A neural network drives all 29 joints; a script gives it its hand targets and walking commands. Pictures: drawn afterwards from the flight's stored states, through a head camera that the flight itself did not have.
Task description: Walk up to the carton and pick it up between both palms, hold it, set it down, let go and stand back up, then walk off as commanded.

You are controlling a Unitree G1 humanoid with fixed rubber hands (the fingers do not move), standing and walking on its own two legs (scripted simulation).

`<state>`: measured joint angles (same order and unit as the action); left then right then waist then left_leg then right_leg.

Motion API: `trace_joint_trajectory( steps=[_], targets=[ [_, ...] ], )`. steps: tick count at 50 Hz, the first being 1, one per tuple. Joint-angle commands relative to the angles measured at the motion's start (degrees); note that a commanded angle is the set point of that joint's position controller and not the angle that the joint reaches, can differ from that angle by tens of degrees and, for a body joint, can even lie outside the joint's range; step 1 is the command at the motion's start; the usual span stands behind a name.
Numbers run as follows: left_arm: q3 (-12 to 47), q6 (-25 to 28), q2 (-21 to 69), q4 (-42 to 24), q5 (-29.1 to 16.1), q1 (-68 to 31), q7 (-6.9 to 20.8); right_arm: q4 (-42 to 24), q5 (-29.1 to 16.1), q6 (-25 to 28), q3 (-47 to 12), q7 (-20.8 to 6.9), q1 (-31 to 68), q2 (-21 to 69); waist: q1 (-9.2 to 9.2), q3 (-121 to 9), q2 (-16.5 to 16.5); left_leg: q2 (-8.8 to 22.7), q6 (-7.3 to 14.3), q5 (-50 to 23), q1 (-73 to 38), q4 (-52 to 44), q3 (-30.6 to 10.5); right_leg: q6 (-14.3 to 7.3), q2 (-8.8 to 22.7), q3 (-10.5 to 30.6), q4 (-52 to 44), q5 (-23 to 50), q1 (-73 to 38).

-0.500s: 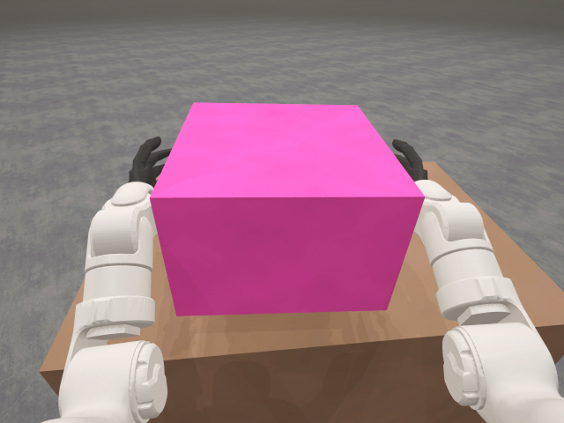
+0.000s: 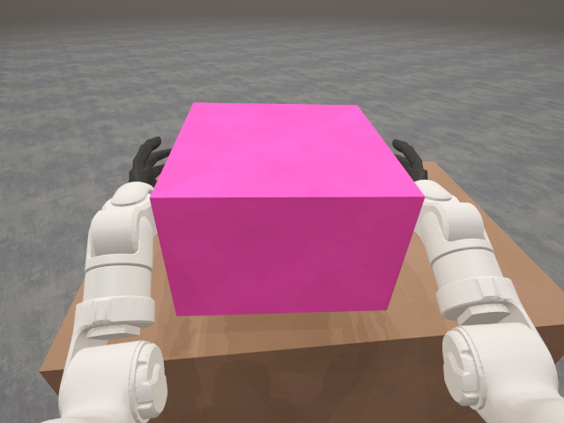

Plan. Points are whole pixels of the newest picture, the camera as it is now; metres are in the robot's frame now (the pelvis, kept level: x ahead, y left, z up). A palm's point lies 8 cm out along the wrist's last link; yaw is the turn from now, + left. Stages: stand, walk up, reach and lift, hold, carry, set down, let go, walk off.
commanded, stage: hold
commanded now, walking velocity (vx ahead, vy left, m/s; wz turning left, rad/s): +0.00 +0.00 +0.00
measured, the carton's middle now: (279, 195) +0.40 +0.00 +0.19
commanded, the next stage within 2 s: set down in 0.46 s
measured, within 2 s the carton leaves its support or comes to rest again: neither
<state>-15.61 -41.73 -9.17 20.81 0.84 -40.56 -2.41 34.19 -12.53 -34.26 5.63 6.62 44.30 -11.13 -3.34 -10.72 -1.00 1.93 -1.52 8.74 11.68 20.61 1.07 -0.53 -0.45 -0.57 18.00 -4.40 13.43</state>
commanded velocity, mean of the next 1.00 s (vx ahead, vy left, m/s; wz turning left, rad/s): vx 0.00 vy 0.00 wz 0.00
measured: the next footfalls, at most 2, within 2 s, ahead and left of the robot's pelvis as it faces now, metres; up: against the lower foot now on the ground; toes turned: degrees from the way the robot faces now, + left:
none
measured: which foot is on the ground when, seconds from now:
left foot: down 0.00-1.00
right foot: down 0.00-1.00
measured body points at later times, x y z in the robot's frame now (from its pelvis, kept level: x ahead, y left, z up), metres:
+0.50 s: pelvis +0.00 +0.00 +0.00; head -0.07 +0.01 +0.44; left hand +0.39 +0.19 +0.22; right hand +0.38 -0.19 +0.21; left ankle +0.02 +0.13 -0.75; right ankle +0.06 -0.11 -0.75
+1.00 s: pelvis +0.01 +0.00 +0.00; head -0.02 +0.01 +0.45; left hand +0.40 +0.20 +0.18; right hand +0.42 -0.17 +0.15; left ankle +0.02 +0.13 -0.75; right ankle +0.06 -0.11 -0.75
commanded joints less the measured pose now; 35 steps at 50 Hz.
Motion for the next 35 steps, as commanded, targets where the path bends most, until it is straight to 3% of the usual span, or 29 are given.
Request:
trace_joint_trajectory(
  steps=[1,23,24,29,31,35],
  targets=[
    [27.5,3.7,36.2,-17.1,-8.0,-50.7,8.8,-24.4,-12.6,4.6,-21.0,-9.2,53.5,36.2,-0.07,-24.2,4.5,-4.9,0.9,-4.2,0.1,-3.7,-3.4,0.5,-2.9,2.2,-1.2,7.7,-20.2],
    [27.1,3.7,35.9,-16.6,-8.1,-51.6,8.8,-23.8,-12.5,4.4,-20.5,-9.2,53.7,35.8,-0.15,-23.2,4.3,-4.8,0.9,-2.6,0.6,-4.1,-3.5,0.5,-2.9,2.3,-1.3,6.0,-19.4],
    [25.0,3.9,36.5,-21.0,-7.6,-50.7,8.9,-26.0,-13.9,5.1,-21.4,-9.4,53.0,37.5,1.39,-23.7,4.6,-5.8,1.0,-7.3,-1.8,-3.6,-2.1,0.9,-3.2,1.3,-1.0,8.1,-21.1],
    [24.3,6.0,36.8,-17.7,-6.8,-53.0,9.3,-23.6,-10.4,7.9,-18.6,-9.8,55.5,35.8,0.63,-24.4,4.9,-5.4,0.5,-6.3,-2.8,-3.6,-2.3,0.5,-2.8,0.6,-1.4,5.7,-19.7],
    [23.2,7.3,36.6,-16.0,-5.8,-52.0,9.5,-21.7,-8.8,9.9,-17.9,-10.4,55.0,35.7,1.34,-24.2,4.8,-5.0,0.5,-5.4,-3.5,-4.0,-2.3,0.2,-2.8,0.2,-1.7,4.1,-19.0],
    [15.5,9.3,33.4,-4.6,0.0,-46.2,11.2,-9.7,-1.4,13.8,-11.2,-12.2,49.1,33.2,1.14,-13.6,4.0,-4.2,1.3,6.4,0.0,-7.6,-1.9,0.1,-1.5,-1.2,-3.4,-6.7,-15.5]
  ],
)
